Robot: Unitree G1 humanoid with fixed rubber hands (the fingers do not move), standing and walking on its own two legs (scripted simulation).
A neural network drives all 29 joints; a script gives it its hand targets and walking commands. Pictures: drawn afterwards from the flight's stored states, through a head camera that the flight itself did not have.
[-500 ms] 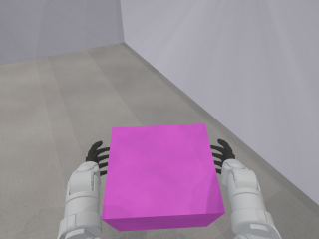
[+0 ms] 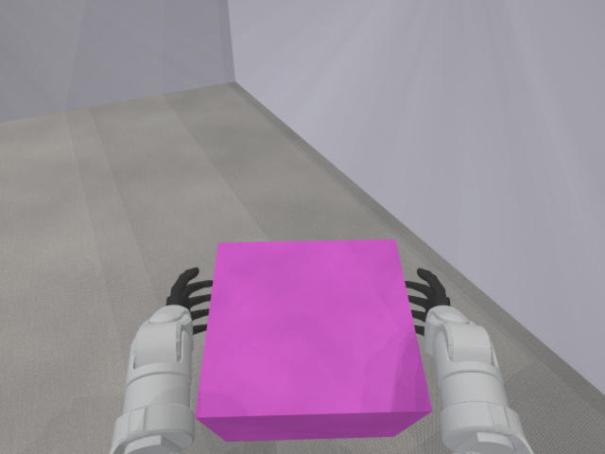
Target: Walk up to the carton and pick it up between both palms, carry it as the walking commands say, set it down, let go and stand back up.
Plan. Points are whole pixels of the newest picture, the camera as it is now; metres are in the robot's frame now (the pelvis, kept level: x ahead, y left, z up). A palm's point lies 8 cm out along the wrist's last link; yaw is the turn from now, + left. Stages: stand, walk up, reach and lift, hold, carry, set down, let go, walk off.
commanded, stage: reach and lift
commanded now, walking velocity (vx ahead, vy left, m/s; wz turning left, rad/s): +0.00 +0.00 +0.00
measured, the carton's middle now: (308, 342) +0.32 +0.01 -0.04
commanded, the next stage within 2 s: hold in 0.74 s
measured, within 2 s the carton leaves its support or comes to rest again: neither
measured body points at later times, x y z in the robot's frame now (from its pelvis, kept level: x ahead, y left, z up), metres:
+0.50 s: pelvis +0.00 +0.00 +0.00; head -0.04 +0.00 +0.45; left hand +0.31 +0.19 +0.04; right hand +0.31 -0.18 +0.04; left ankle +0.04 +0.14 -0.74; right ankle +0.03 -0.13 -0.74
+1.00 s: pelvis +0.00 +0.00 +0.00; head -0.05 +0.01 +0.45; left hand +0.30 +0.19 +0.04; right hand +0.30 -0.17 +0.03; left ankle +0.04 +0.14 -0.74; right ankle +0.03 -0.13 -0.74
